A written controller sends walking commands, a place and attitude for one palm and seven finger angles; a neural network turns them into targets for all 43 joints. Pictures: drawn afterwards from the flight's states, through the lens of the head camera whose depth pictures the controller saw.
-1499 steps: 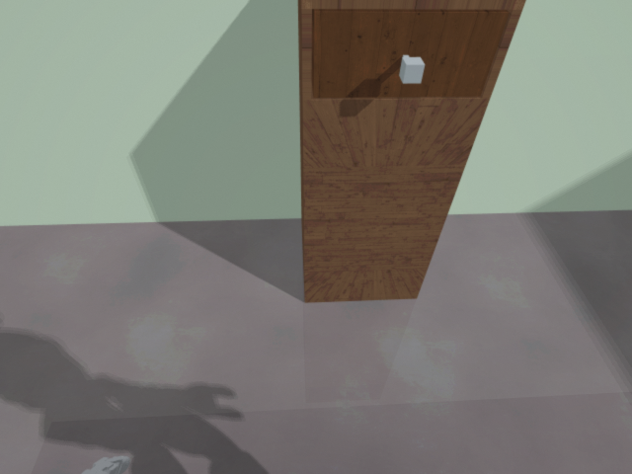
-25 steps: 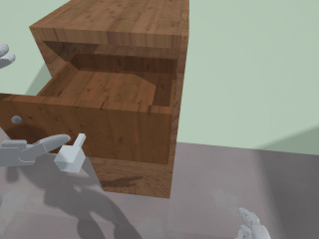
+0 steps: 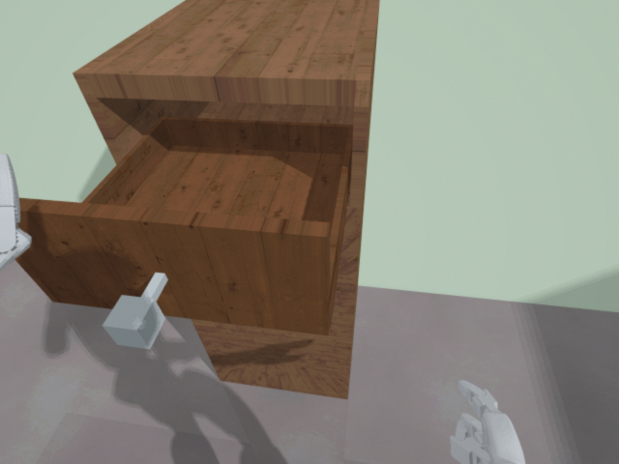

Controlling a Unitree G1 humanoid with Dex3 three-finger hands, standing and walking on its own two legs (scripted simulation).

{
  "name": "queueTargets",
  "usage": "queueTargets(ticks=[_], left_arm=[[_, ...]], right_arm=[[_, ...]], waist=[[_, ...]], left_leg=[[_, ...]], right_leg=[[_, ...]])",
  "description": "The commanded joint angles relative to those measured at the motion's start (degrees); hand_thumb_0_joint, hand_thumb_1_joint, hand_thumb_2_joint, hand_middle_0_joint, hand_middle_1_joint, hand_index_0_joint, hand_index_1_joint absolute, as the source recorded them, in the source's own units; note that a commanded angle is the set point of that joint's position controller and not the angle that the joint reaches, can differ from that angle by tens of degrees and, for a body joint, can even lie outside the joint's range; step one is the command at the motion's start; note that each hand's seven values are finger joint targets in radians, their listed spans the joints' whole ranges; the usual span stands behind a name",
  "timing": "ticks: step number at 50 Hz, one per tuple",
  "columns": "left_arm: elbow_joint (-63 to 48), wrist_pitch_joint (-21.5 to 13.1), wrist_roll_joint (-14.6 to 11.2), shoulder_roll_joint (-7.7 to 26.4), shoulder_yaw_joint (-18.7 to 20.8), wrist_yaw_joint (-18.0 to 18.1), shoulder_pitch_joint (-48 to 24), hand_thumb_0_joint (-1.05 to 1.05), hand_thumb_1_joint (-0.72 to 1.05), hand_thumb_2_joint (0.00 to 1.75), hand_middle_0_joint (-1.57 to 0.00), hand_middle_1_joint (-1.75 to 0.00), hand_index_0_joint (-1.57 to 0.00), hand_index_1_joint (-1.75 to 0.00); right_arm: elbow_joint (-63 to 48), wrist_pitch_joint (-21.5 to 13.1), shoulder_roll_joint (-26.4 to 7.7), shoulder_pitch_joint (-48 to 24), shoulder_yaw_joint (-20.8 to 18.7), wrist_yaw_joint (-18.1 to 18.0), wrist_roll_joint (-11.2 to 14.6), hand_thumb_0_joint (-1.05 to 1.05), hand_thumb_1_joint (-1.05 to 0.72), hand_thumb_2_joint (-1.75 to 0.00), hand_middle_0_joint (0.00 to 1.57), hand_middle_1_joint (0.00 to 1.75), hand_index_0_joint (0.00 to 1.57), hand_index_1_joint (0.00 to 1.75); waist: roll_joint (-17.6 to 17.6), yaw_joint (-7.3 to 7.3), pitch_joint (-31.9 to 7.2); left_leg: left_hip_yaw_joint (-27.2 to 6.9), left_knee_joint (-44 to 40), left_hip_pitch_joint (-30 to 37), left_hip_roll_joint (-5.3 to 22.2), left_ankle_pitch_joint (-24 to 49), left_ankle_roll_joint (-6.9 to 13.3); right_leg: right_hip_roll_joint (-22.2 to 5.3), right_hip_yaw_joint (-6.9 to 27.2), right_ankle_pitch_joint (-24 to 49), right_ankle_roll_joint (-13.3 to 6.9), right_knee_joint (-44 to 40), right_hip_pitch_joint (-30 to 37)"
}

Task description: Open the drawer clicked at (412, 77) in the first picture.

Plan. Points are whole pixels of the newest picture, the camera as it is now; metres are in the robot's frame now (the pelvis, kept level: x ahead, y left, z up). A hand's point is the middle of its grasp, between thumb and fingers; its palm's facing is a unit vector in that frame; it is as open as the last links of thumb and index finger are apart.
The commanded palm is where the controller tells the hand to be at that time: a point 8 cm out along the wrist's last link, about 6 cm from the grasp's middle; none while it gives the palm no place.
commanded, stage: draw the hand back to the body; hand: left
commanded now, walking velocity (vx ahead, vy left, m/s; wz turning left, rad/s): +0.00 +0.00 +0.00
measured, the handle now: (144, 305) +0.23 +0.22 +0.15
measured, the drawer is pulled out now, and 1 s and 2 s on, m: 0.25 0.25 0.25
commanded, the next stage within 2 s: step back with the hand held close in 0.12 s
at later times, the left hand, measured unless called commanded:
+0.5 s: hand out of the picture +0.15 +0.24 +0.32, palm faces +0.58 -0.70 -0.42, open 7.4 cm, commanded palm +0.08 +0.30 +0.32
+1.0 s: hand out of the picture +0.04 +0.30 +0.35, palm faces +0.69 -0.71 -0.16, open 7.4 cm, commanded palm -0.03 +0.33 +0.32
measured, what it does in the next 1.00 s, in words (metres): walks backwards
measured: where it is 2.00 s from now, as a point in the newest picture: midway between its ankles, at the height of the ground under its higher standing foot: outside the picture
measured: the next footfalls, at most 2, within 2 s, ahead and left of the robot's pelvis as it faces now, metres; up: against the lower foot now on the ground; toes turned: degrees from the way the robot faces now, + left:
right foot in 1.16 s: -0.23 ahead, -0.09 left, +0.00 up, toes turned -1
left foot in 1.34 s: -0.14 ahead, +0.14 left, +0.00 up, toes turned +3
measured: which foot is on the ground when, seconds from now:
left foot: down 0.00-1.00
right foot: down 0.00-0.90, up 0.92-1.00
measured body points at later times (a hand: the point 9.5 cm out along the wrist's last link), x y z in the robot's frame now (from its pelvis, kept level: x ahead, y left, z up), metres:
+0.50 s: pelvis -0.04 +0.02 -0.01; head -0.03 +0.02 +0.44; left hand +0.12 +0.28 +0.34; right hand +0.13 -0.22 -0.09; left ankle -0.02 +0.13 -0.74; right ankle -0.03 -0.10 -0.74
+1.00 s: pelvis -0.15 +0.05 -0.02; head -0.15 +0.07 +0.42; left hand +0.00 +0.33 +0.35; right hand +0.01 -0.19 -0.10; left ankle -0.02 +0.13 -0.74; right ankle -0.13 -0.10 -0.68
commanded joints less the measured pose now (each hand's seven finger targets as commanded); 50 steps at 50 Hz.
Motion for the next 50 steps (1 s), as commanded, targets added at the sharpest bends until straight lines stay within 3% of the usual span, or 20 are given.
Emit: queueTargets(ticks=[1, 4, 11, 12, 14, 17, 19, 21, 24, 28, 31, 35, 36, 40, 43, 44, 45, 46, 48, 50], left_arm=[[5.91, 0.25, -0.97, 8.72, 4.64, 1.78, -15.32, 0.00, 0.90, 0.90, -0.20, -0.30, -0.20, -0.30], [8.26, 0.64, -0.96, 10.77, 5.51, 1.11, -16.11, 0.00, 0.90, 0.90, -0.20, -0.30, -0.20, -0.30], [-8.31, -1.34, -1.05, 10.78, 4.02, 0.72, -10.46, 0.00, 0.90, 0.90, -0.20, -0.30, -0.20, -0.30], [-14.63, -3.13, -0.42, 20.41, 11.26, 1.22, -14.52, 0.00, 0.90, 0.90, -0.20, -0.30, -0.20, -0.30], [-9.62, -2.50, 0.32, 16.43, 8.97, 1.19, -7.60, 0.00, 0.90, 0.90, -0.20, -0.30, -0.20, -0.30], [-8.68, -3.01, 0.21, 17.25, 10.80, 2.52, -7.21, 0.00, 0.90, 0.90, -0.20, -0.30, -0.20, -0.30], [-7.44, -3.22, -0.05, 17.30, 11.61, 3.35, -6.65, 0.00, 0.90, 0.90, -0.20, -0.30, -0.20, -0.30], [-6.23, -3.41, 0.10, 17.84, 12.32, 3.68, -7.00, 0.00, 0.90, 0.90, -0.20, -0.30, -0.20, -0.30], [-5.22, -3.83, 0.40, 19.16, 14.16, 3.62, -7.72, 0.00, 0.90, 0.90, -0.20, -0.30, -0.20, -0.30], [-5.76, -3.87, 0.68, 19.53, 15.16, 3.20, -6.30, 0.00, 0.90, 0.90, -0.20, -0.30, -0.20, -0.30], [-8.57, -4.41, 0.92, 20.51, 16.12, 3.20, -5.58, 0.00, 0.90, 0.90, -0.20, -0.30, -0.20, -0.30], [-11.38, -5.55, 1.40, 20.04, 15.77, 3.76, -7.03, 0.00, 0.90, 0.90, -0.20, -0.30, -0.20, -0.30], [-11.20, -5.90, 1.56, 22.47, 17.51, 4.24, -7.87, 0.00, 0.90, 0.90, -0.20, -0.30, -0.20, -0.30], [-6.72, -5.81, 1.78, 20.80, 14.22, 5.27, -13.01, 0.00, 0.90, 0.90, -0.20, -0.30, -0.20, -0.30], [-2.01, -5.33, 2.05, 20.16, 12.76, 5.57, -18.04, 0.00, 0.90, 0.90, -0.20, -0.30, -0.20, -0.30], [-0.99, -5.42, 2.05, 19.95, 12.50, 5.73, -20.52, 0.00, 0.90, 0.90, -0.20, -0.30, -0.20, -0.30], [0.28, -5.11, 1.78, 19.12, 12.55, 5.88, -23.26, 0.00, 0.90, 0.90, -0.20, -0.30, -0.20, -0.30], [-0.85, -4.95, 2.23, 19.20, 11.06, 5.68, -29.12, 0.00, 0.90, 0.90, -0.20, -0.30, -0.20, -0.30], [5.14, -4.12, 2.78, 21.19, 11.51, 4.72, -31.71, 0.00, 0.90, 0.90, -0.20, -0.30, -0.20, -0.30], [3.78, -2.63, 2.28, 20.40, 11.85, 3.93, -28.38, 0.00, 0.90, 0.90, -0.20, -0.30, -0.20, -0.30]], right_arm=[[-7.44, -1.55, -5.18, -6.81, -1.83, -0.66, 0.79, 0.00, -0.90, -0.90, 0.20, 0.30, 0.20, 0.30], [-7.93, -1.00, -5.82, -7.64, -1.89, -0.52, 0.61, 0.00, -0.90, -0.90, 0.20, 0.30, 0.20, 0.30], [-10.56, -2.29, -5.64, -10.29, -1.44, 0.15, -0.18, 0.00, -0.90, -0.90, 0.20, 0.30, 0.20, 0.30], [-13.10, -1.26, -7.11, -8.68, -1.40, 0.12, 0.39, 0.00, -0.90, -0.90, 0.20, 0.30, 0.20, 0.30], [-11.98, 0.51, -5.51, -7.74, -1.75, -0.02, 0.55, 0.00, -0.90, -0.90, 0.20, 0.30, 0.20, 0.30], [-11.25, 0.91, -5.10, -5.72, -1.85, -0.65, 1.25, 0.00, -0.90, -0.90, 0.20, 0.30, 0.20, 0.30], [-10.68, 0.88, -6.03, -4.27, -2.23, -0.85, 1.34, 0.00, -0.90, -0.90, 0.20, 0.30, 0.20, 0.30], [-11.25, 0.88, -8.14, -4.81, -3.35, -1.16, 1.22, 0.00, -0.90, -0.90, 0.20, 0.30, 0.20, 0.30], [-11.68, 0.81, -7.84, -4.07, -3.77, -0.73, 1.37, 0.00, -0.90, -0.90, 0.20, 0.30, 0.20, 0.30], [-12.40, 0.17, -8.24, -4.13, -4.24, -0.25, 1.14, 0.00, -0.90, -0.90, 0.20, 0.30, 0.20, 0.30], [-12.69, -0.44, -8.41, -4.52, -4.27, 0.01, 0.83, 0.00, -0.90, -0.90, 0.20, 0.30, 0.20, 0.30], [-12.95, -1.39, -7.67, -3.33, -3.76, -0.04, 0.81, 0.00, -0.90, -0.90, 0.20, 0.30, 0.20, 0.30], [-12.23, -1.50, -7.92, -2.71, -3.92, -0.45, 0.71, 0.00, -0.90, -0.90, 0.20, 0.30, 0.20, 0.30], [-9.59, -1.75, -7.37, -1.26, -3.23, -1.04, 0.86, 0.00, -0.90, -0.90, 0.20, 0.30, 0.20, 0.30], [-9.28, -2.31, -8.35, -1.17, -2.85, -1.52, 0.69, 0.00, -0.90, -0.90, 0.20, 0.30, 0.20, 0.30], [-9.65, -2.75, -8.98, -1.40, -2.89, -1.67, 0.72, 0.00, -0.90, -0.90, 0.20, 0.30, 0.20, 0.30], [-10.20, -3.40, -9.35, -2.12, -2.96, -1.64, 0.30, 0.00, -0.90, -0.90, 0.20, 0.30, 0.20, 0.30], [-10.72, -3.89, -8.55, -1.68, -3.56, -1.51, -0.23, 0.00, -0.90, -0.90, 0.20, 0.30, 0.20, 0.30], [-9.15, -4.27, -7.75, -0.12, -4.37, -0.31, 0.37, 0.00, -0.90, -0.90, 0.20, 0.30, 0.20, 0.30], [-10.12, -4.19, -7.43, -1.79, -4.83, 0.56, 0.70, 0.00, -0.90, -0.90, 0.20, 0.30, 0.20, 0.30]], waist=[[-1.11, -2.50, 1.08], [-4.42, -1.56, 0.02], [1.17, 0.33, -10.33], [-4.51, -3.62, -5.17], [-11.10, -3.89, -4.89], [-6.97, -4.61, -7.28], [-2.71, -5.51, -9.38], [4.69, -4.98, -9.78], [2.50, -4.80, -12.22], [1.23, -4.63, -12.80], [2.80, -4.35, -11.71], [-1.16, -5.47, -8.19], [-2.04, -5.45, -7.57], [-7.94, -6.60, -6.52], [-1.28, -6.86, -4.10], [5.95, -7.07, -3.07], [16.80, -6.94, -3.38], [18.91, -7.37, -3.29], [9.33, -6.85, -5.32], [7.04, -5.48, -7.37]], left_leg=[[-0.06, -2.79, 2.41, -0.43, 14.57, 1.74], [-0.94, -3.69, 2.32, -0.63, 13.92, 2.43], [-1.10, -2.09, 4.49, -1.45, 16.89, 2.55], [-2.67, 1.88, -0.36, 0.48, 17.06, 3.64], [-2.43, 7.57, -2.74, -0.65, 10.93, 3.03], [-3.41, 10.25, -5.45, -0.45, 3.08, 2.51], [-4.28, 4.19, -3.02, 1.24, 12.47, 2.10], [-7.49, 0.11, -3.90, 4.57, 23.38, 2.74], [-8.12, 0.14, -7.41, 6.16, 30.69, 3.22], [-8.92, -1.10, -12.10, 7.11, 24.06, 3.66], [-8.91, -1.89, -16.99, 6.42, 12.65, 3.98], [-7.41, 0.88, -21.08, 3.92, -7.43, 3.45], [-6.72, 3.41, -18.59, 2.73, -9.55, 3.02], [-3.15, 19.95, -5.72, -0.87, -7.97, 1.27], [-9.67, 8.69, -9.54, 3.46, -11.29, 3.14], [-15.42, 0.70, -16.80, 7.33, -16.62, 4.87], [-25.63, -14.06, -29.51, 13.89, -27.55, 7.61], [-30.88, -19.74, -33.51, 17.44, -28.21, 9.46], [-24.99, -15.03, -31.43, 15.37, -22.80, 9.15], [-16.88, -12.39, -26.02, 10.31, -17.60, 7.15]], right_leg=[[-1.67, 1.66, 15.19, 0.24, -4.78, -5.13], [-1.84, 1.60, 13.88, 0.58, -4.52, -3.70], [-1.93, 2.85, 18.05, 0.30, -2.21, 1.20], [-6.57, 7.54, 21.53, 1.05, -4.84, -8.23], [-10.54, 8.22, 24.22, -0.32, -5.95, -9.44], [-13.87, 8.90, 23.33, -2.04, -5.00, -10.24], [-11.35, 6.21, 17.38, -0.86, -1.96, -10.64], [-5.95, 3.04, 14.67, 1.22, 3.02, -9.45], [-4.01, 2.80, 18.41, 1.53, 7.53, -5.28], [-4.08, 2.91, 13.26, 1.36, 9.68, -4.49], [-4.90, 3.93, 8.72, 0.90, 9.50, -4.85], [-7.93, 7.45, -4.52, -0.18, 4.01, -11.54], [-9.26, 9.07, -9.02, -0.85, 0.57, -15.76], [-15.69, 10.62, -21.21, -2.91, -7.93, -33.09], [-10.51, 5.54, -17.95, -1.01, 1.24, -32.10], [-5.95, 3.75, -17.54, 0.04, 11.69, -28.14], [1.02, 1.92, -15.47, 1.46, 30.21, -18.15], [3.27, 5.17, -16.96, 1.63, 44.97, -16.30], [3.85, 7.60, -15.21, 1.50, 50.21, -15.80], [4.09, 3.82, -14.68, 1.45, 44.64, -15.06]])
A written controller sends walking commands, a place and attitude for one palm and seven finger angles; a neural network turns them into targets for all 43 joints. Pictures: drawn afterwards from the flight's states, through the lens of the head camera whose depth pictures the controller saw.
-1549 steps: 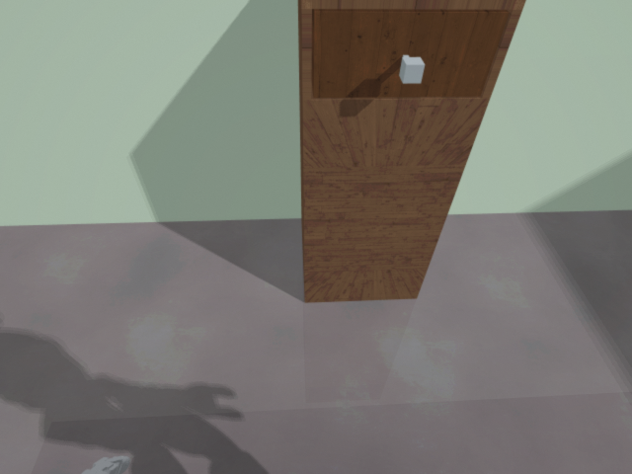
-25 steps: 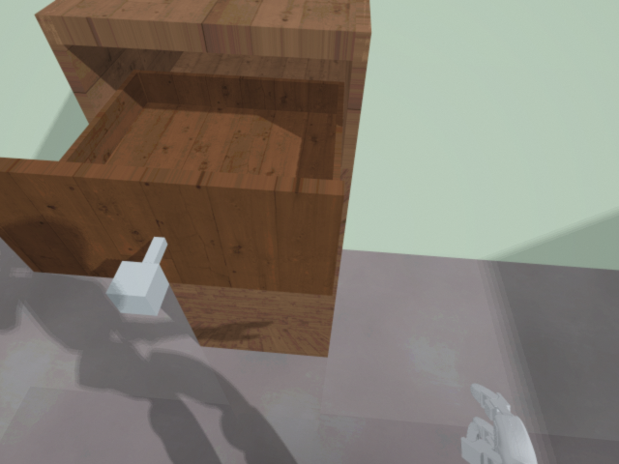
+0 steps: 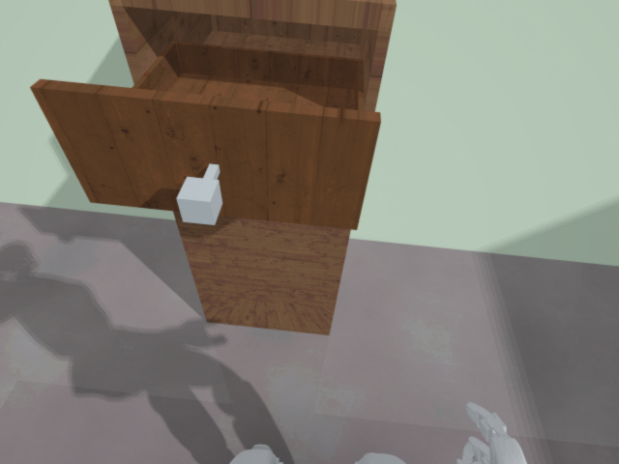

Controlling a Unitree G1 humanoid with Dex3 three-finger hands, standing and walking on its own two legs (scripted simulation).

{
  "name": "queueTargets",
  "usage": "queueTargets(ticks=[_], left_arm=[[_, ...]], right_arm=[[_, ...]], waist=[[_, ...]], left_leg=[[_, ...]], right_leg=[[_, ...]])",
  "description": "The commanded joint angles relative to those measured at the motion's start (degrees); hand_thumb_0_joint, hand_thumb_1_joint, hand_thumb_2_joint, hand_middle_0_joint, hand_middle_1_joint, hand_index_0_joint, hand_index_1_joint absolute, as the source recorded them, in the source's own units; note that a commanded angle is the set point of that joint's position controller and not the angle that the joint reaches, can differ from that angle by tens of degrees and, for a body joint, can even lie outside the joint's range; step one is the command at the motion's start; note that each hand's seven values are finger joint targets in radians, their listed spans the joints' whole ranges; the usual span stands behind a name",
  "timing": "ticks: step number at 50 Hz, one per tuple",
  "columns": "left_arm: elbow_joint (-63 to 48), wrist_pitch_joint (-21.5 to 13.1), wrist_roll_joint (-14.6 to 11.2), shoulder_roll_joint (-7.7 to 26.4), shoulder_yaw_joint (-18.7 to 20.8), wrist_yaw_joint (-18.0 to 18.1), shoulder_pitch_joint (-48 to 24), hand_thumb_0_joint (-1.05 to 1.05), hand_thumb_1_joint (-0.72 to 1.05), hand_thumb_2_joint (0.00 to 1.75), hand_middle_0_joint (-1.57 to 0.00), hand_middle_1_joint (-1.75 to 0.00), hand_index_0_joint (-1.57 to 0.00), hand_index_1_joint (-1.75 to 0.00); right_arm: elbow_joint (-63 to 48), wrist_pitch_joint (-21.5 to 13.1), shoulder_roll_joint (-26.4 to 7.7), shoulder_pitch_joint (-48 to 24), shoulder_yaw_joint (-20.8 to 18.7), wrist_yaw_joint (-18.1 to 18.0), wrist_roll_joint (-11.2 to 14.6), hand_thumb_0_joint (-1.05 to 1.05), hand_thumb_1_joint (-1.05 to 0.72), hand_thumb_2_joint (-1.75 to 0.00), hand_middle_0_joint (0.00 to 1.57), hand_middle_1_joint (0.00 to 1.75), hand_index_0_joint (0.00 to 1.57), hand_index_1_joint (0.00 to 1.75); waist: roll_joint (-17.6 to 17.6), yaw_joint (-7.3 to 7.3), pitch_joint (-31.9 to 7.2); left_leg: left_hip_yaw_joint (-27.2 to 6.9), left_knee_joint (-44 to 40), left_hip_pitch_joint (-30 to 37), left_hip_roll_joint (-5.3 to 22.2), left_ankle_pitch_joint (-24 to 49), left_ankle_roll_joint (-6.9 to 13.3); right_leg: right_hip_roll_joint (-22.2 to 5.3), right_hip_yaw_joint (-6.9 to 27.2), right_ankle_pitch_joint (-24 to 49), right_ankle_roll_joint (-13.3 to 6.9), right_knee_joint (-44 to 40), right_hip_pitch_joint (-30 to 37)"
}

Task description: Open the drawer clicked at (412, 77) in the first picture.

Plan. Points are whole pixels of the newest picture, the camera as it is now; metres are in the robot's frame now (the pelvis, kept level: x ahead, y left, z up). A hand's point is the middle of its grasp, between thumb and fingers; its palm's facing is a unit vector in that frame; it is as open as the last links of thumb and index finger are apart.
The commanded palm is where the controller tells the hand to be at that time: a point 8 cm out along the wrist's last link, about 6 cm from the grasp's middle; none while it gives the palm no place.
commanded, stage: step back with the hand held close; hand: left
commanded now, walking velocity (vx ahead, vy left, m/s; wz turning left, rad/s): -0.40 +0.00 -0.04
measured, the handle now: (205, 189) +0.39 +0.15 +0.17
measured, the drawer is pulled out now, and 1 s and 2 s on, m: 0.25 0.25 0.25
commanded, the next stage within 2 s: stop stepping back and stand still in 0.14 s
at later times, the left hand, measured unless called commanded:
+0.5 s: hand out of the picture +0.12 +0.27 +0.37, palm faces +0.63 -0.73 -0.27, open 7.4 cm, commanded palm +0.03 +0.30 +0.35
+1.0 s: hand out of the picture +0.08 +0.28 +0.35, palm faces +0.63 -0.73 -0.26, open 7.4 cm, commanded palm +0.00 +0.31 +0.35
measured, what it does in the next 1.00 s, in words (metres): walks backwards: right foot, then left foot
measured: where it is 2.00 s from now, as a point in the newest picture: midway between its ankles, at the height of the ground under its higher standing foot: outside the picture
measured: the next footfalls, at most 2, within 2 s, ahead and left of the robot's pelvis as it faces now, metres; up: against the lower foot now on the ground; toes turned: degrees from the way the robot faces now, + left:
right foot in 0.16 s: -0.09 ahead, -0.13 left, +0.00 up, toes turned -4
left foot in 0.34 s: +0.02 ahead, +0.09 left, +0.00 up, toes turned +0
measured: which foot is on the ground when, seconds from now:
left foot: down 0.00-0.16, up 0.18-0.32, down 0.34-0.68, up 0.70-0.90, down 0.92-1.00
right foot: up 0.00-0.14, down 0.16-0.36, up 0.38-0.66, down 0.68-1.00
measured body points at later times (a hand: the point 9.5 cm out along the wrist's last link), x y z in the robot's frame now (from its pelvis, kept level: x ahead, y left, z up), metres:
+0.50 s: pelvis -0.10 +0.02 +0.02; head -0.08 +0.05 +0.47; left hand +0.08 +0.31 +0.38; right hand +0.07 -0.22 -0.05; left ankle -0.02 +0.09 -0.72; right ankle -0.11 -0.11 -0.68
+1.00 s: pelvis -0.13 +0.03 +0.01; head -0.15 +0.02 +0.46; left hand +0.04 +0.31 +0.36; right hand +0.02 -0.23 -0.08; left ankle -0.13 +0.16 -0.72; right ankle -0.17 -0.07 -0.72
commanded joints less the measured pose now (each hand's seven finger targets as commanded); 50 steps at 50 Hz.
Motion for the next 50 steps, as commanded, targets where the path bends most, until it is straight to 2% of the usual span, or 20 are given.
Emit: queueTargets(ticks=[1, 5, 6, 8, 9, 12, 15, 16, 17, 18, 20, 26, 31, 32, 34, 36, 43, 45, 47, 50], left_arm=[[-5.27, 1.82, -1.35, 12.66, 3.64, -0.53, -7.18, 0.00, 0.90, 0.90, -0.20, -0.30, -0.20, -0.30], [-14.87, 2.43, -3.64, 9.32, 0.47, -2.56, 0.55, 0.00, 0.90, 0.90, -0.20, -0.30, -0.20, -0.30], [-16.38, 2.31, -3.59, 11.16, 1.73, -2.94, 2.24, 0.00, 0.90, 0.90, -0.20, -0.30, -0.20, -0.30], [-19.62, 0.47, -3.63, 15.61, 4.18, -2.78, 3.74, 0.00, 0.90, 0.90, -0.20, -0.30, -0.20, -0.30], [-18.11, -1.09, -3.41, 17.34, 7.18, -1.94, 3.60, 0.00, 0.90, 0.90, -0.20, -0.30, -0.20, -0.30], [-17.38, -0.92, -2.90, 15.46, 9.85, -2.05, 7.05, 0.00, 0.90, 0.90, -0.20, -0.30, -0.20, -0.30], [-10.13, -0.09, -2.67, 11.05, 6.57, -1.14, 7.20, 0.00, 0.90, 0.90, -0.20, -0.30, -0.20, -0.30], [-10.82, -0.69, -2.58, 11.38, 5.63, -0.96, 4.59, 0.00, 0.90, 0.90, -0.20, -0.30, -0.20, -0.30], [-9.53, -1.00, -2.41, 11.97, 5.55, -0.67, 3.41, 0.00, 0.90, 0.90, -0.20, -0.30, -0.20, -0.30], [-8.20, -1.11, -2.08, 13.10, 4.61, -1.12, -1.10, 0.00, 0.90, 0.90, -0.20, -0.30, -0.20, -0.30], [-2.73, -0.10, -1.09, 15.42, 6.87, -1.54, -3.42, 0.00, 0.90, 0.90, -0.20, -0.30, -0.20, -0.30], [-19.39, 1.22, -1.92, 10.89, 3.20, -2.27, 9.18, 0.00, 0.90, 0.90, -0.20, -0.30, -0.20, -0.30], [-20.95, 2.16, -1.54, 14.00, 5.17, -0.77, 10.47, 0.00, 0.90, 0.90, -0.20, -0.30, -0.20, -0.30], [-17.91, 2.53, -1.23, 14.42, 5.45, -0.79, 10.86, 0.00, 0.90, 0.90, -0.20, -0.30, -0.20, -0.30], [-14.66, 2.63, -1.03, 16.10, 5.42, -0.98, 6.24, 0.00, 0.90, 0.90, -0.20, -0.30, -0.20, -0.30], [-9.42, 0.30, -1.25, 17.63, 6.53, -0.86, -3.11, 0.00, 0.90, 0.90, -0.20, -0.30, -0.20, -0.30], [6.94, 3.45, -0.81, 8.94, -4.30, -0.92, -2.66, 0.00, 0.90, 0.90, -0.20, -0.30, -0.20, -0.30], [2.34, 2.77, -0.78, 7.97, -5.32, -1.20, -1.64, 0.00, 0.90, 0.90, -0.20, -0.30, -0.20, -0.30], [-4.04, 2.16, -1.23, 7.31, -5.15, -1.60, 1.82, 0.00, 0.90, 0.90, -0.20, -0.30, -0.20, -0.30], [-14.66, 0.33, -0.94, 10.38, 0.83, -1.86, 10.75, 0.00, 0.90, 0.90, -0.20, -0.30, -0.20, -0.30]], right_arm=[[-10.16, -3.38, -7.63, -7.36, -3.57, 0.66, 0.34, 0.00, -0.90, -0.90, 0.20, 0.30, 0.20, 0.30], [-11.13, -2.71, -7.07, -8.80, -2.12, 2.03, 0.01, 0.00, -0.90, -0.90, 0.20, 0.30, 0.20, 0.30], [-11.15, -2.19, -7.17, -8.65, -2.17, 2.14, 0.06, 0.00, -0.90, -0.90, 0.20, 0.30, 0.20, 0.30], [-10.34, -1.43, -6.49, -10.22, -1.05, 1.80, 0.97, 0.00, -0.90, -0.90, 0.20, 0.30, 0.20, 0.30], [-9.45, -1.34, -6.49, -10.24, -0.08, 1.48, 0.10, 0.00, -0.90, -0.90, 0.20, 0.30, 0.20, 0.30], [-9.72, -1.25, -4.40, -9.23, -1.00, -0.08, 1.08, 0.00, -0.90, -0.90, 0.20, 0.30, 0.20, 0.30], [-7.57, -1.55, -5.74, -6.31, -0.28, -1.41, 0.51, 0.00, -0.90, -0.90, 0.20, 0.30, 0.20, 0.30], [-7.41, -2.26, -8.15, -6.62, -1.58, -1.54, 0.22, 0.00, -0.90, -0.90, 0.20, 0.30, 0.20, 0.30], [-7.88, -2.74, -9.26, -5.56, -2.29, -0.89, -0.46, 0.00, -0.90, -0.90, 0.20, 0.30, 0.20, 0.30], [-7.25, -2.79, -8.69, -3.70, -2.53, -0.07, -0.71, 0.00, -0.90, -0.90, 0.20, 0.30, 0.20, 0.30], [-7.35, -3.30, -8.20, -4.65, -2.83, 0.67, -0.09, 0.00, -0.90, -0.90, 0.20, 0.30, 0.20, 0.30], [-11.58, -2.73, -6.49, -9.15, -2.09, 1.90, 0.01, 0.00, -0.90, -0.90, 0.20, 0.30, 0.20, 0.30], [-11.56, -0.73, -7.02, -10.02, -1.24, 0.45, -1.09, 0.00, -0.90, -0.90, 0.20, 0.30, 0.20, 0.30], [-11.00, -0.11, -6.49, -9.43, -1.23, 0.34, -1.25, 0.00, -0.90, -0.90, 0.20, 0.30, 0.20, 0.30], [-9.64, 1.16, -6.14, -8.62, -1.20, 0.22, -0.77, 0.00, -0.90, -0.90, 0.20, 0.30, 0.20, 0.30], [-7.52, 0.62, -7.12, -7.87, -0.87, 0.35, -0.88, 0.00, -0.90, -0.90, 0.20, 0.30, 0.20, 0.30], [-7.65, -0.11, -7.61, -6.09, -0.14, -2.09, 0.14, 0.00, -0.90, -0.90, 0.20, 0.30, 0.20, 0.30], [-9.09, -0.93, -8.71, -5.77, -0.57, -1.89, 0.21, 0.00, -0.90, -0.90, 0.20, 0.30, 0.20, 0.30], [-10.89, -1.16, -9.36, -5.43, -0.91, -1.14, 1.07, 0.00, -0.90, -0.90, 0.20, 0.30, 0.20, 0.30], [-11.27, -1.44, -8.01, -5.74, -1.13, 0.09, 0.49, 0.00, -0.90, -0.90, 0.20, 0.30, 0.20, 0.30]], waist=[[9.28, 1.81, -10.28], [11.93, 1.73, -11.75], [7.26, 1.87, -10.63], [-15.10, 3.06, -6.40], [-10.84, 2.32, -6.66], [-18.51, 1.05, -9.11], [-1.49, -1.02, -11.77], [8.44, -0.71, -13.57], [16.79, 0.10, -14.46], [13.72, -0.54, -14.13], [3.35, -0.05, -10.93], [10.97, 1.12, -12.32], [9.31, 0.90, -9.04], [3.32, 0.85, -8.06], [-13.11, 1.37, -3.53], [-5.13, -0.82, -5.76], [-2.98, 0.34, 0.91], [0.24, 0.55, -0.11], [2.18, 1.26, -4.37], [-0.90, 0.82, -9.12]], left_leg=[[-11.05, -24.50, 0.69, 10.22, -22.57, 2.39], [-6.27, -24.03, 1.77, 7.65, -18.60, -2.21], [-2.91, -16.30, 3.17, 5.01, -16.09, -3.60], [3.70, 20.86, 2.63, -4.56, -16.03, -7.68], [1.53, 28.52, -3.11, -3.25, -17.83, -7.15], [1.62, 18.67, -0.28, -0.23, -14.29, -5.72], [6.16, -9.68, 17.91, -2.40, 4.33, -4.58], [1.85, -14.00, 25.57, 2.85, 19.06, -3.33], [-12.01, -14.50, 27.80, 13.83, 36.18, 1.41], [-16.59, -16.22, 24.32, 17.10, 34.57, 4.65], [-15.16, -19.27, 21.82, 15.44, 21.30, 4.76], [-7.76, -31.42, 9.35, 9.92, -25.80, -2.84], [-1.85, -27.67, -1.64, 5.85, -32.01, -3.38], [0.45, -18.08, -1.16, 3.26, -28.99, -3.48], [2.34, 17.18, -2.22, -2.07, -14.89, -4.38], [0.75, 23.20, -2.73, 0.96, -11.07, -5.25], [5.54, -7.51, 15.48, 0.44, -13.20, -1.18], [-0.79, -13.20, 15.79, 3.98, -13.63, 1.11], [-8.92, -13.22, 19.40, 10.06, 4.51, 3.38], [-2.52, -12.10, 13.86, 7.21, 14.46, 0.44]], right_leg=[[0.68, -1.58, -2.34, -0.34, 1.69, 11.05], [-0.21, -3.85, -3.40, -3.28, -27.53, 21.56], [-4.73, 0.71, -0.56, -5.16, -37.41, 19.65], [-26.44, 21.61, 14.16, -11.31, -53.24, 6.81], [-26.24, 14.35, 39.76, -10.19, -47.66, 10.20], [-20.68, 4.43, 62.13, -7.82, -35.88, 17.88], [-13.75, -0.19, 52.89, -3.41, -27.12, 16.81], [-10.12, -2.22, 39.96, -1.10, -19.83, 13.81], [-4.18, -1.93, 10.85, 0.50, -11.98, 6.60], [-1.15, 3.55, -6.50, -0.11, -6.82, 5.73], [-0.73, 2.34, -4.69, 0.23, -7.62, 3.09], [-0.98, -2.75, 4.58, -0.36, -14.39, 15.09], [-0.04, -6.88, -2.33, -2.68, -31.13, 28.21], [-3.66, -2.32, -4.98, -4.93, -38.34, 25.66], [-24.90, 27.47, -14.36, -14.20, -55.06, 9.93], [-25.20, 21.62, 3.50, -13.40, -51.92, 11.46], [-15.47, 5.64, -6.50, -6.36, -43.64, 3.25], [-10.53, 2.34, 2.66, -3.48, -36.12, 6.21], [-5.39, -2.17, 17.92, -0.07, -27.77, 7.85], [-4.95, -2.77, 25.97, 0.31, -29.84, 17.91]])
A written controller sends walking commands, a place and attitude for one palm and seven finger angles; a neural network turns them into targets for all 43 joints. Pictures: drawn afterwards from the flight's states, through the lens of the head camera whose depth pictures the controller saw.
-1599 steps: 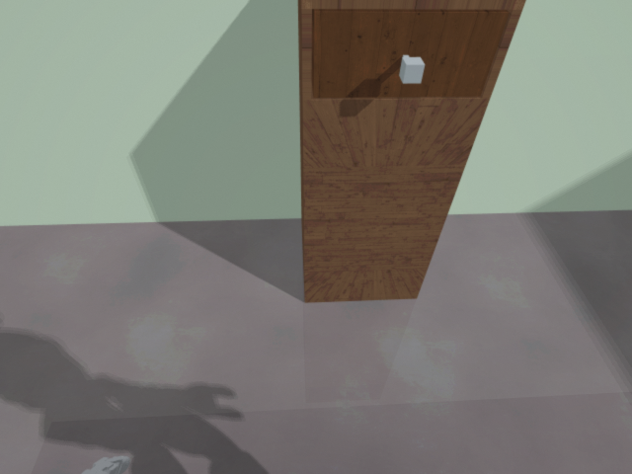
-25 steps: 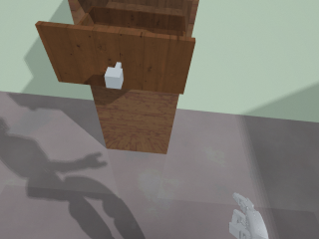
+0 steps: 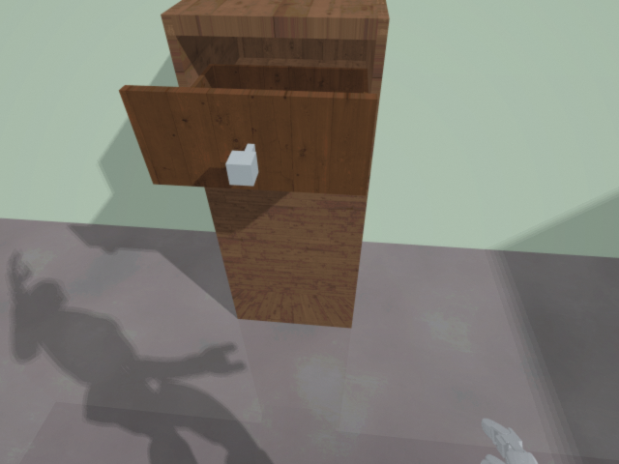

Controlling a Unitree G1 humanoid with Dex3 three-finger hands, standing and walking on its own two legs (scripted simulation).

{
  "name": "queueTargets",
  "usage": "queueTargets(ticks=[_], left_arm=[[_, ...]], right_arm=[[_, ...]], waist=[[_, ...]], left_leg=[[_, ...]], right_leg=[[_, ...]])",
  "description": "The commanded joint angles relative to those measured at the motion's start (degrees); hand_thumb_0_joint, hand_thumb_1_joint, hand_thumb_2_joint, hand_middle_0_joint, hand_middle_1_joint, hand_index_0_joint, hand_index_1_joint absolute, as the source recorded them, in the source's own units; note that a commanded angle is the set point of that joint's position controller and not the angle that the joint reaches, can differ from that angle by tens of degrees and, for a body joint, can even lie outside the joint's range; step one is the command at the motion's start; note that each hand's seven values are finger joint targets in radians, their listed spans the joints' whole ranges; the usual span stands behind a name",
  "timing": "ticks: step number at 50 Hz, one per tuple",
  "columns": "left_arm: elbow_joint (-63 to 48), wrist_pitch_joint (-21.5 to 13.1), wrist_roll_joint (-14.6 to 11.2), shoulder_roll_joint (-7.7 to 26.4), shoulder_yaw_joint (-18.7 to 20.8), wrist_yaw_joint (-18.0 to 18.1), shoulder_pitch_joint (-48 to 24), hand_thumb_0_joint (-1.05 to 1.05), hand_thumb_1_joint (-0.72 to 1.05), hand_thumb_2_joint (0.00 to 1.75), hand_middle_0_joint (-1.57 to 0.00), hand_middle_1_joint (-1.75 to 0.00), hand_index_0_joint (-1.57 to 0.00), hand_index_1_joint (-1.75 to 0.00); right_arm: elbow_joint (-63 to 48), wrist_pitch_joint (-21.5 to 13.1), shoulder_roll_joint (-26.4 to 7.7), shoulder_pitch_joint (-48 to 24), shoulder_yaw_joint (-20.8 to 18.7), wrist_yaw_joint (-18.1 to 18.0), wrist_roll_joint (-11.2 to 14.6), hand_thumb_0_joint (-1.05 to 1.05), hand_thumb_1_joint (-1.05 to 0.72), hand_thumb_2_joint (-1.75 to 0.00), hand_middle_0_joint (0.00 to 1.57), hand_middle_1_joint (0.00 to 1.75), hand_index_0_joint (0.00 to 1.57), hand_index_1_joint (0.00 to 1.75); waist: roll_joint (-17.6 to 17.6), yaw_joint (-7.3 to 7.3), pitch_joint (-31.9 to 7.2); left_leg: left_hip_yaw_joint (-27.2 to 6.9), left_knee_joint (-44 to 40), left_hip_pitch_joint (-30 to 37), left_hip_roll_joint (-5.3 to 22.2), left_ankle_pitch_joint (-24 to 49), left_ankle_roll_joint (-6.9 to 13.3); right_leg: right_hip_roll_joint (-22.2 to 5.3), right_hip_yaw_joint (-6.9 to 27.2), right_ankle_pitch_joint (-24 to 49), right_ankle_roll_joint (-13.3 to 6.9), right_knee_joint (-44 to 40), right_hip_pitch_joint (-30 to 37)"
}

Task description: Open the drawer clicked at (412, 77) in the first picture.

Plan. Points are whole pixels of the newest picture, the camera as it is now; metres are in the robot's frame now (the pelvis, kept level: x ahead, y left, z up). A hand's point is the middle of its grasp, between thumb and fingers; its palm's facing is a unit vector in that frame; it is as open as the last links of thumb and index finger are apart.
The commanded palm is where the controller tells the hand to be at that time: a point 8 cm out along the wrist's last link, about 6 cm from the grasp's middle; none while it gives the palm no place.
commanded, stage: stop stepping back and stand still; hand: left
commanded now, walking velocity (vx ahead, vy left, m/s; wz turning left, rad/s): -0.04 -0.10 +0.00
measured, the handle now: (245, 160) +0.52 +0.12 +0.16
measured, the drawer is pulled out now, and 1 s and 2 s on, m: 0.25 0.25 0.25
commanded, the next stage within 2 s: let the arm hang, fingers relaxed in 0.10 s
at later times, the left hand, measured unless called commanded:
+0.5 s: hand out of the picture +0.02 +0.16 -0.15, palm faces +0.01 -0.97 -0.23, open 7.3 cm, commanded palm none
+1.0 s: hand out of the picture -0.09 +0.15 -0.15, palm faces +0.10 -0.96 -0.25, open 7.3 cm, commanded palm none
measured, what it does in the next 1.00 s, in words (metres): steps on the spot: left foot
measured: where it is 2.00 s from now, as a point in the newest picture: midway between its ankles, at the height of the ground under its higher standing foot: outside the picture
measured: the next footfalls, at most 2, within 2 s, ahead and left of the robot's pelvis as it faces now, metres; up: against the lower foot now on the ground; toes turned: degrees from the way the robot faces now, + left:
left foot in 0.62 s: -0.03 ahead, +0.09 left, +0.00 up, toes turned +5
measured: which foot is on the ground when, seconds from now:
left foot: down 0.00-0.38, up 0.40-0.60, down 0.62-1.00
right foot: down 0.00-1.00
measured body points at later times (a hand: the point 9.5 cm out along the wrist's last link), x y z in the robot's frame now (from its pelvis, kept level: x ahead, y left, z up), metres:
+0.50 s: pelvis -0.05 -0.02 -0.01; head -0.06 -0.05 +0.44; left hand +0.01 +0.21 -0.13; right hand +0.04 -0.28 -0.16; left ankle -0.04 +0.12 -0.69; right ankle -0.02 -0.10 -0.73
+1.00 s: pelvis -0.08 -0.03 +0.01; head -0.08 -0.06 +0.46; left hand -0.10 +0.20 -0.13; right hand -0.07 -0.24 -0.16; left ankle -0.07 +0.09 -0.73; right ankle -0.02 -0.10 -0.73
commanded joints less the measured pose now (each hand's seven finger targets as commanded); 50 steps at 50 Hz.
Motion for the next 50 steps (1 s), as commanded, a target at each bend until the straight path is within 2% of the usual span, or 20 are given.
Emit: queueTargets(ticks=[1, 4, 6, 9, 10, 12, 15, 17, 19, 21, 22, 26, 29, 31, 32, 33, 36, 39, 43, 50], left_arm=[[-25.96, -5.21, 0.20, 17.96, 8.15, -0.26, 2.01, 0.00, 0.90, 0.90, -0.20, -0.30, -0.20, -0.30], [-34.28, -7.09, -0.69, 18.36, 11.84, 0.80, 10.19, 0.00, 0.90, 0.90, -0.20, -0.30, -0.20, -0.30], [-35.45, -7.98, -1.13, 20.37, 14.77, 1.54, 13.80, 0.00, 0.90, 0.90, -0.20, -0.30, -0.20, -0.30], [-29.35, -8.02, -1.42, 19.56, 15.85, 2.20, 11.59, 0.00, 0.90, 0.90, -0.20, -0.30, -0.20, -0.30], [27.36, 0.92, -0.19, -5.51, -27.77, -6.23, 21.18, 0.00, 0.90, 0.90, -0.20, -0.30, -0.20, -0.30], [35.65, 9.86, 3.55, -8.49, -27.20, -8.92, 22.64, 0.00, 0.90, 0.90, -0.20, -0.30, -0.20, -0.30], [37.16, 11.29, 5.15, -8.91, -28.64, -8.50, 14.85, 0.00, 0.90, 0.90, -0.20, -0.30, -0.20, -0.30], [45.50, 10.99, 5.28, -8.19, -29.05, -8.73, 15.02, 0.00, 0.90, 0.90, -0.20, -0.30, -0.20, -0.30], [53.29, 11.23, 6.43, -2.86, -28.19, -8.55, 14.61, 0.00, 0.90, 0.90, -0.20, -0.30, -0.20, -0.30], [59.65, 12.28, 6.01, -0.91, -29.07, -8.43, 10.29, 0.00, 0.90, 0.90, -0.20, -0.30, -0.20, -0.30], [62.40, 12.43, 5.88, -2.81, -29.35, -7.98, 8.31, 0.00, 0.90, 0.90, -0.20, -0.30, -0.20, -0.30], [72.98, 10.97, 5.57, -5.59, -29.84, -7.25, 9.42, 0.00, 0.90, 0.90, -0.20, -0.30, -0.20, -0.30], [80.08, 10.83, 4.61, -8.38, -29.67, -6.81, 13.18, 0.00, 0.90, 0.90, -0.20, -0.30, -0.20, -0.30], [83.04, 11.18, 3.33, -12.67, -30.82, -7.42, 17.21, 0.00, 0.90, 0.90, -0.20, -0.30, -0.20, -0.30], [84.62, 11.20, 3.34, -12.74, -31.25, -7.46, 18.25, 0.00, 0.90, 0.90, -0.20, -0.30, -0.20, -0.30], [85.93, 10.90, 3.65, -13.68, -31.79, -7.69, 18.38, 0.00, 0.90, 0.90, -0.20, -0.30, -0.20, -0.30], [90.34, 11.09, 4.28, -13.51, -32.35, -7.83, 17.45, 0.00, 0.90, 0.90, -0.20, -0.30, -0.20, -0.30], [93.78, 10.32, 4.09, -13.02, -32.76, -7.51, 18.56, 0.00, 0.90, 0.90, -0.20, -0.30, -0.20, -0.30], [95.53, 9.66, 4.20, -11.45, -32.32, -6.88, 16.44, 0.00, 0.90, 0.90, -0.20, -0.30, -0.20, -0.30], [94.95, 10.30, 4.40, -12.92, -31.67, -6.22, 13.42, 0.00, 0.90, 0.90, -0.20, -0.30, -0.20, -0.30]], right_arm=[[-11.11, -3.93, -4.81, -8.05, -2.26, 0.83, -0.39, 0.00, -0.90, -0.90, 0.20, 0.30, 0.20, 0.30], [-11.76, -5.04, -3.22, -6.86, -2.41, 1.50, -0.50, 0.00, -0.90, -0.90, 0.20, 0.30, 0.20, 0.30], [-11.39, -5.62, -2.81, -6.55, -2.25, 1.50, -0.63, 0.00, -0.90, -0.90, 0.20, 0.30, 0.20, 0.30], [-9.83, -5.15, -2.30, -5.77, -2.38, 1.56, -0.32, 0.00, -0.90, -0.90, 0.20, 0.30, 0.20, 0.30], [-2.83, -9.98, -17.40, -8.55, -5.46, 3.11, 3.78, 0.00, -0.90, -0.90, 0.20, 0.30, 0.20, 0.30], [4.25, -5.51, -13.73, -3.51, -6.28, 3.83, -0.76, 0.00, -0.90, -0.90, 0.20, 0.30, 0.20, 0.30], [4.67, -0.27, -10.80, -3.08, -3.88, 3.14, -2.43, 0.00, -0.90, -0.90, 0.20, 0.30, 0.20, 0.30], [4.03, 0.93, -9.16, -7.97, -2.44, 3.23, -3.43, 0.00, -0.90, -0.90, 0.20, 0.30, 0.20, 0.30], [3.34, 2.99, -3.15, -7.99, -1.72, 3.07, -2.75, 0.00, -0.90, -0.90, 0.20, 0.30, 0.20, 0.30], [4.26, 5.71, -5.27, -6.65, -2.96, 3.81, -3.44, 0.00, -0.90, -0.90, 0.20, 0.30, 0.20, 0.30], [5.44, 6.41, -5.28, -6.78, -3.16, 3.62, -3.72, 0.00, -0.90, -0.90, 0.20, 0.30, 0.20, 0.30], [9.94, 6.52, -2.51, -2.13, -3.14, 3.45, -2.90, 0.00, -0.90, -0.90, 0.20, 0.30, 0.20, 0.30], [14.99, 5.63, 0.74, 7.06, -2.45, 2.69, -2.86, 0.00, -0.90, -0.90, 0.20, 0.30, 0.20, 0.30], [15.94, 4.94, -3.30, 7.25, -2.93, 1.83, -3.25, 0.00, -0.90, -0.90, 0.20, 0.30, 0.20, 0.30], [15.28, 5.15, -4.43, 5.57, -2.86, 1.24, -3.52, 0.00, -0.90, -0.90, 0.20, 0.30, 0.20, 0.30], [14.97, 5.37, -4.47, 3.46, -2.56, 0.81, -3.70, 0.00, -0.90, -0.90, 0.20, 0.30, 0.20, 0.30], [18.78, 4.61, -1.97, 4.97, -2.16, 0.96, -2.78, 0.00, -0.90, -0.90, 0.20, 0.30, 0.20, 0.30], [20.67, 4.41, -0.45, 6.66, -1.80, 1.24, -2.31, 0.00, -0.90, -0.90, 0.20, 0.30, 0.20, 0.30], [23.24, 4.99, 0.07, 8.57, -2.09, 1.73, -2.46, 0.00, -0.90, -0.90, 0.20, 0.30, 0.20, 0.30], [25.45, 5.97, 2.94, 10.84, -1.87, 2.17, -3.25, 0.00, -0.90, -0.90, 0.20, 0.30, 0.20, 0.30]], waist=[[-0.39, 0.65, -4.75], [2.17, 0.23, -11.74], [8.76, 0.61, -12.61], [9.27, 0.14, -11.56], [8.34, -4.43, -1.96], [12.46, -1.30, -5.16], [-2.52, -1.26, 0.12], [-10.26, 2.76, 1.93], [-28.04, 2.43, 6.61], [-19.31, 1.56, 11.27], [-18.49, 1.32, 14.13], [-2.09, -0.55, 7.97], [3.86, -1.90, 1.04], [17.35, 0.18, 2.96], [14.35, 1.08, 5.05], [7.21, 2.26, 6.66], [11.78, 1.64, 6.79], [1.16, 1.59, 7.01], [-5.20, 0.34, 10.28], [-4.69, -0.25, 14.53]], left_leg=[[-5.23, -5.96, 2.69, 5.35, 26.25, 3.66], [-0.55, -2.34, 5.68, 2.69, 33.60, 1.62], [-1.08, -2.54, 8.03, 3.39, 37.39, 1.31], [-1.57, -2.67, 8.73, 5.14, 36.92, 1.09], [-1.26, 5.08, 6.48, 5.34, 39.92, 2.11], [-6.00, -0.56, 11.53, 8.68, 50.57, 3.32], [-18.64, -8.16, 0.32, 15.14, 31.93, 11.69], [-13.56, -5.63, -7.90, 11.66, 22.52, 8.96], [-3.15, 9.64, -10.92, -3.26, -7.90, 1.59], [-3.40, 21.67, -7.93, -3.58, -15.71, 2.30], [-3.75, 25.69, -10.42, -3.54, -12.95, 2.44], [-2.49, 20.11, -4.11, -1.75, -10.07, 1.69], [-3.27, -3.38, 8.66, -1.21, -2.76, 2.65], [-20.76, -16.53, 9.26, 10.65, -3.04, 6.96], [-24.34, -20.18, 4.69, 15.01, -6.65, 10.33], [-21.89, -20.99, -3.26, 14.00, -11.33, 10.91], [-14.36, -19.94, 0.09, 7.98, -2.45, 6.13], [-9.90, -16.36, -0.19, 5.06, -0.08, 4.78], [-6.18, -13.05, 2.76, 1.47, -2.21, 3.86], [-5.59, -12.45, 2.16, 0.94, -4.30, 3.64]], right_leg=[[-1.94, 3.16, 26.51, 0.62, -4.00, 4.11], [-4.34, 4.22, 43.38, -0.63, -2.31, 9.76], [-3.59, 3.48, 42.90, -0.38, -0.99, 8.23], [-2.14, 3.53, 37.67, -0.01, -2.70, 6.18], [-6.90, 0.37, 38.39, -0.07, 9.32, -4.98], [-0.89, 2.08, 7.82, 1.22, 8.49, -12.84], [0.13, 7.63, -9.92, 2.27, 18.75, -14.74], [-1.42, 6.74, -2.02, 1.59, 5.25, -3.04], [-13.45, 23.57, 7.28, -2.43, -16.45, -5.89], [-15.74, 25.55, -13.49, -7.20, -21.70, -16.25], [-12.97, 26.10, -15.33, -7.34, -22.44, -16.21], [-12.36, 20.44, 3.78, -10.30, -19.55, -8.89], [-10.80, 17.05, 5.68, -7.59, -12.99, -5.81], [-1.34, 7.91, -1.68, -2.12, -2.73, -12.40], [0.01, 5.06, -1.94, -0.53, -0.57, -9.98], [-0.22, 6.01, -0.52, -0.31, -1.00, -3.72], [-0.23, 6.17, 8.38, -0.82, -5.91, -1.35], [-2.81, 8.31, 11.18, -1.53, -12.08, 2.98], [-5.45, 12.67, -1.33, -3.29, -18.78, -2.48], [-5.07, 13.21, -9.56, -2.66, -21.33, -8.56]])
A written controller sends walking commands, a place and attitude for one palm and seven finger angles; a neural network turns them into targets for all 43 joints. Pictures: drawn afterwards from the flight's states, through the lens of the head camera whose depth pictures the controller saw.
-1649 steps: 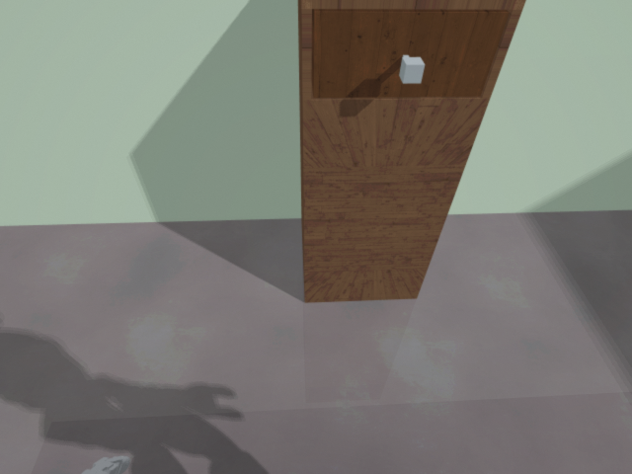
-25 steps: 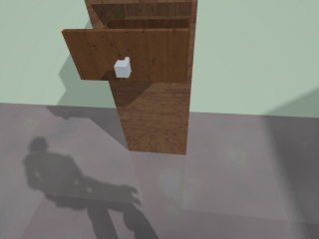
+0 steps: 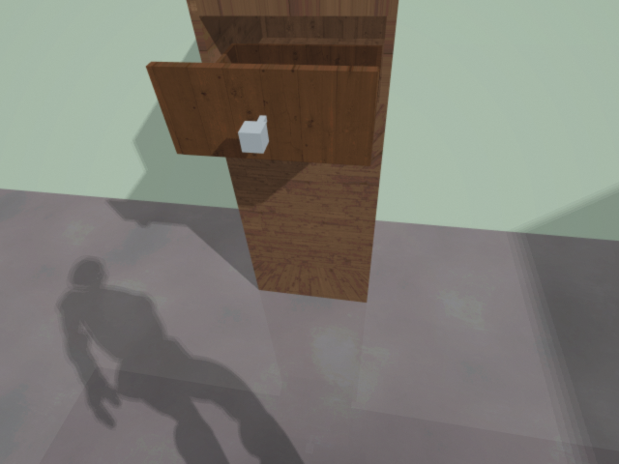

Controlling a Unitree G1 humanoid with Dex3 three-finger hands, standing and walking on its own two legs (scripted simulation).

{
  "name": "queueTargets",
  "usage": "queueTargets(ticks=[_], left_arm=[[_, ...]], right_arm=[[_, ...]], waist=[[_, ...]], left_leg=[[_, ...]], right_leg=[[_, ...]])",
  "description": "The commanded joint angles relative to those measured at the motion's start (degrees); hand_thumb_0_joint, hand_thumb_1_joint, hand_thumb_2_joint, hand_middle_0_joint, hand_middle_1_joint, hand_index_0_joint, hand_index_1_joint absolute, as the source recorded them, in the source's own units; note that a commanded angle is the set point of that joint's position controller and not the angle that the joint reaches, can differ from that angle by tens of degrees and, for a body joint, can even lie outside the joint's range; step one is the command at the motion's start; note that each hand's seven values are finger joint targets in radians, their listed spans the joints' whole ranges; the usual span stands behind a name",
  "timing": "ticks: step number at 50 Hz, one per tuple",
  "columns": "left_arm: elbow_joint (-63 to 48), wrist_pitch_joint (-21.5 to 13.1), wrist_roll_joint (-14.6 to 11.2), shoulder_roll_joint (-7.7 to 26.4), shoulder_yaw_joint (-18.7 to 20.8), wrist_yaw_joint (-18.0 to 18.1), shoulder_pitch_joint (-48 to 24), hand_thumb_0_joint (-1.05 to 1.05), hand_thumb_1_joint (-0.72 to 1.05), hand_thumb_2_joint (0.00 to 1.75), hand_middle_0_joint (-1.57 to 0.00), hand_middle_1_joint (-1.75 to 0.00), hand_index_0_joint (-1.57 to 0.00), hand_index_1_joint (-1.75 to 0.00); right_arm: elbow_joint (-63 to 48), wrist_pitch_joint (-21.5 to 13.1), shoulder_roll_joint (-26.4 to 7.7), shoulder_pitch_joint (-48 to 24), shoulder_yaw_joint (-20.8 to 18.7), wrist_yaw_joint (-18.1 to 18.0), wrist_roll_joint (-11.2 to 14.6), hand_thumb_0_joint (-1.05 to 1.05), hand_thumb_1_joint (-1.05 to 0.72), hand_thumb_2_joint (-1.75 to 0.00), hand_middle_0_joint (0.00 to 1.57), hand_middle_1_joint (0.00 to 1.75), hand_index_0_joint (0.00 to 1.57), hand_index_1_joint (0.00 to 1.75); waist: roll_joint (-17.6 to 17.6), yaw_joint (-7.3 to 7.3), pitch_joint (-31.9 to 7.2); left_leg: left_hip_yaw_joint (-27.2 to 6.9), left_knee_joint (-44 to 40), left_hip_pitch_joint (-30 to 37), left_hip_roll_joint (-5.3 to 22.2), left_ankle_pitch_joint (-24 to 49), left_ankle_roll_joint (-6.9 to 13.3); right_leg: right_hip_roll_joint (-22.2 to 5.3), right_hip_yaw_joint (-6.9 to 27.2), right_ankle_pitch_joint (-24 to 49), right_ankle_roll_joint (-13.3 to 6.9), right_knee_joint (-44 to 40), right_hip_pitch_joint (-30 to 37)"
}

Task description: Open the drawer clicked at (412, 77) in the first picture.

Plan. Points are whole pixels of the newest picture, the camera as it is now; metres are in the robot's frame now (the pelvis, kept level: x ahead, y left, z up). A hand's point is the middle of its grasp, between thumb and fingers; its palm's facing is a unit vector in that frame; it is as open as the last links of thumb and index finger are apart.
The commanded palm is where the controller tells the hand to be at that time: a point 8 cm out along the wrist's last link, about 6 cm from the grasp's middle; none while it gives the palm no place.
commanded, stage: let the arm hang, fingers relaxed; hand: left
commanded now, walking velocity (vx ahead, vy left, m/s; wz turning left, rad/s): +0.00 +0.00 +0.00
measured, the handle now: (257, 130) +0.60 +0.12 +0.15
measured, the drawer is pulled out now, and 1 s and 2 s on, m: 0.25 0.25 0.25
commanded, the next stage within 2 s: look to check the result in 0.30 s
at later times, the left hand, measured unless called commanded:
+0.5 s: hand out of the picture +0.03 +0.17 -0.17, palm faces +0.02 -0.97 -0.23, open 7.3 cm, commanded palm none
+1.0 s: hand out of the picture +0.05 +0.17 -0.17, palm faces +0.02 -0.98 -0.22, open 7.3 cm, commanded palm none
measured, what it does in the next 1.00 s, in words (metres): stands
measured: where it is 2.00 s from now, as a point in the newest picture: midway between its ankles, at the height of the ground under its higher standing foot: outside the picture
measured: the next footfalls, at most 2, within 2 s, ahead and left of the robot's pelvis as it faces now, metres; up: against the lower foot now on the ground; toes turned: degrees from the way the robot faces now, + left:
none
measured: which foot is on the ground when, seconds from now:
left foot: down 0.00-1.00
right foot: down 0.00-1.00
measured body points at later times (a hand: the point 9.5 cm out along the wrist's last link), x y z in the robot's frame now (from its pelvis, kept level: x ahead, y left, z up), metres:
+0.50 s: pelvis +0.02 -0.01 +0.00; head +0.04 -0.03 +0.45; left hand +0.03 +0.22 -0.15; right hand -0.04 -0.21 -0.17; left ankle +0.01 +0.12 -0.74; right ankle +0.05 -0.08 -0.74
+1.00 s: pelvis +0.04 -0.01 +0.00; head +0.06 -0.02 +0.45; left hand +0.05 +0.22 -0.15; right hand +0.03 -0.22 -0.16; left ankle +0.01 +0.12 -0.74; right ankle +0.05 -0.08 -0.74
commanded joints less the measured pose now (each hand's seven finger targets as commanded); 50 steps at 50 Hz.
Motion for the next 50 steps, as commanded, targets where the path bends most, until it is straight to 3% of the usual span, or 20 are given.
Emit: queueTargets(ticks=[1, 3, 9, 15, 29, 39, 46, 50], left_arm=[[-1.98, -0.28, -0.10, 7.06, 1.45, 0.89, 1.48, 0.00, 0.90, 0.90, -0.20, -0.30, -0.20, -0.30], [-2.55, -0.24, -0.14, 6.88, 1.68, 0.79, 0.65, 0.00, 0.90, 0.90, -0.20, -0.30, -0.20, -0.30], [-3.24, -0.86, -0.45, 6.89, 2.00, 0.70, -0.69, 0.00, 0.90, 0.90, -0.20, -0.30, -0.20, -0.30], [-2.96, -1.20, -0.74, 6.76, 1.82, 0.78, -1.63, 0.00, 0.90, 0.90, -0.20, -0.30, -0.20, -0.30], [-1.27, -1.28, -0.64, 5.75, 1.19, 1.11, -0.49, 0.00, 0.90, 0.90, -0.20, -0.30, -0.20, -0.30], [-0.82, -1.65, -0.57, 5.31, 1.00, 1.14, 0.46, 0.00, 0.90, 0.90, -0.20, -0.30, -0.20, -0.30], [-0.95, -1.64, -0.50, 5.94, 0.97, 1.10, 0.02, 0.00, 0.90, 0.90, -0.20, -0.30, -0.20, -0.30], [-1.06, -1.77, -0.63, 6.44, 1.02, 1.11, -0.06, 0.00, 0.90, 0.90, -0.20, -0.30, -0.20, -0.30]], right_arm=[[0.63, 0.14, -3.73, 7.77, -1.30, -0.42, -0.25, 0.00, -0.90, -0.90, 0.20, 0.30, 0.20, 0.30], [0.54, -0.14, -3.60, 7.61, -1.28, -0.44, -0.44, 0.00, -0.90, -0.90, 0.20, 0.30, 0.20, 0.30], [0.52, -1.20, -3.46, 7.49, -1.12, -0.67, -0.33, 0.00, -0.90, -0.90, 0.20, 0.30, 0.20, 0.30], [0.93, -1.54, -3.62, 7.86, -1.03, -0.96, 0.01, 0.00, -0.90, -0.90, 0.20, 0.30, 0.20, 0.30], [1.48, -0.66, -3.51, 6.99, -1.12, -1.11, 0.21, 0.00, -0.90, -0.90, 0.20, 0.30, 0.20, 0.30], [1.10, -1.07, -4.02, 4.65, -1.03, -1.37, 0.36, 0.00, -0.90, -0.90, 0.20, 0.30, 0.20, 0.30], [1.16, -1.01, -4.43, 3.68, -1.00, -1.34, 0.45, 0.00, -0.90, -0.90, 0.20, 0.30, 0.20, 0.30], [1.38, -1.04, -4.78, 3.68, -1.07, -1.34, 0.39, 0.00, -0.90, -0.90, 0.20, 0.30, 0.20, 0.30]], waist=[[-5.82, -0.44, 9.23], [-4.32, -0.24, 9.64], [-1.35, 0.42, 6.33], [-1.57, 0.19, 3.12], [-3.92, -0.75, 5.08], [-2.13, -0.60, 3.54], [-2.97, -0.41, 4.65], [-4.06, -0.41, 2.98]], left_leg=[[-4.05, -5.31, -4.24, 3.63, -8.81, 1.99], [-4.71, -6.69, -6.46, 3.95, -9.58, 2.04], [-4.69, -7.34, -6.37, 4.59, -2.97, 1.55], [-4.24, -7.16, -3.42, 5.34, 2.67, 0.98], [-3.06, -6.56, 0.26, 5.03, 1.32, 0.76], [-3.11, -6.86, 2.05, 5.97, 4.87, 0.61], [-2.97, -7.24, 2.11, 5.99, 4.91, 0.52], [-2.54, -6.70, 2.69, 5.62, 5.77, 0.35]], right_leg=[[-8.22, 10.96, -21.68, 0.48, -11.92, -6.84], [-7.77, 10.92, -19.46, 0.62, -10.75, -5.06], [-8.11, 10.01, -8.93, 0.26, -8.37, 1.80], [-8.25, 8.88, -0.51, 0.02, -6.68, 5.34], [-7.99, 9.64, -3.44, 0.62, -9.30, 1.99], [-7.94, 8.58, 5.44, 0.74, -7.30, 3.66], [-7.79, 8.42, 5.58, 0.83, -7.59, 3.56], [-8.41, 8.70, 9.24, 1.14, -7.47, 5.62]])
